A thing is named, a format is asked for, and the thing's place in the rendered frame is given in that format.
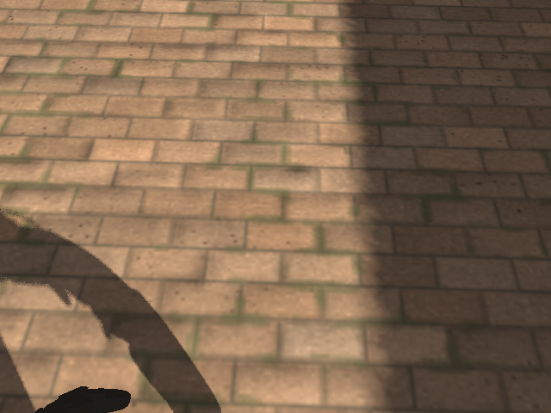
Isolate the left robot hand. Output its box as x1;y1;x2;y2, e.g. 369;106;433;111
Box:
35;386;131;413

